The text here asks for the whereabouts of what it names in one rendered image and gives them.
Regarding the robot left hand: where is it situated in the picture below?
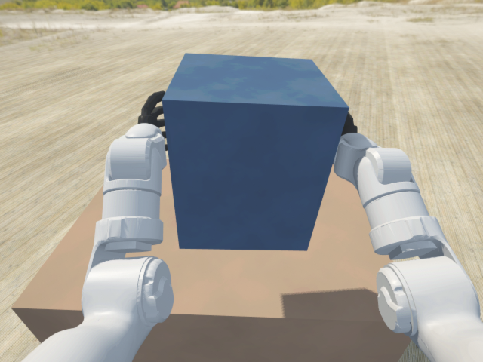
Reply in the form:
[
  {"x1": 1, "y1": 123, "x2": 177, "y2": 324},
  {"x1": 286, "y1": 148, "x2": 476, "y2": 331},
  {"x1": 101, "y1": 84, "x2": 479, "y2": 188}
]
[{"x1": 138, "y1": 91, "x2": 168, "y2": 151}]

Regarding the right robot forearm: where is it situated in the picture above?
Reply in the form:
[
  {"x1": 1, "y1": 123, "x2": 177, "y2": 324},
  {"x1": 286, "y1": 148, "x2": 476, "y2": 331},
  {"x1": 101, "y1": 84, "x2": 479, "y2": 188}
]
[{"x1": 333, "y1": 133, "x2": 480, "y2": 317}]

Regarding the robot right hand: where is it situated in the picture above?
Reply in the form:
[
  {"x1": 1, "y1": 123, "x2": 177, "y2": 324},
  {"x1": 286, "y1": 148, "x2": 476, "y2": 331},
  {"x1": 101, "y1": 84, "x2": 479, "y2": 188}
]
[{"x1": 341, "y1": 112, "x2": 358, "y2": 136}]

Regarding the robot left upper arm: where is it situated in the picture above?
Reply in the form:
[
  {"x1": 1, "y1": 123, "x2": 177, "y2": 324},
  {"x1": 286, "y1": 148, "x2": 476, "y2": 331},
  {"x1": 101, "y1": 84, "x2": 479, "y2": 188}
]
[{"x1": 21, "y1": 256, "x2": 174, "y2": 362}]

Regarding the left robot forearm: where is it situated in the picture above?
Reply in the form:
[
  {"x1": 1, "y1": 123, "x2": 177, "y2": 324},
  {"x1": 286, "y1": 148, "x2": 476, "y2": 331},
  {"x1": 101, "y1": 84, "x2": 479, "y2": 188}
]
[{"x1": 82, "y1": 123, "x2": 167, "y2": 316}]

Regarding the carton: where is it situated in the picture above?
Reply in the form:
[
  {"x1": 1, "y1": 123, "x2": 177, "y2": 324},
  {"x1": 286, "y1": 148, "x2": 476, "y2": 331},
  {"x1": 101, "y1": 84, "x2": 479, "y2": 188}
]
[{"x1": 162, "y1": 53, "x2": 349, "y2": 251}]

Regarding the robot right upper arm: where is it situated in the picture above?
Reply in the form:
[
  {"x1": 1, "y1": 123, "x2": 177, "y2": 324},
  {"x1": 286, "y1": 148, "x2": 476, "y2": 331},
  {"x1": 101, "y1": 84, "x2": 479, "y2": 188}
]
[{"x1": 376, "y1": 256, "x2": 483, "y2": 362}]

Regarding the pedestal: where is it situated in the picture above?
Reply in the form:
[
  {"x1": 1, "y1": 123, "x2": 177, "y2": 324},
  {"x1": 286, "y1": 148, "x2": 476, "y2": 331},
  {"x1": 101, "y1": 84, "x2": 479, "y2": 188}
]
[{"x1": 11, "y1": 159, "x2": 411, "y2": 362}]

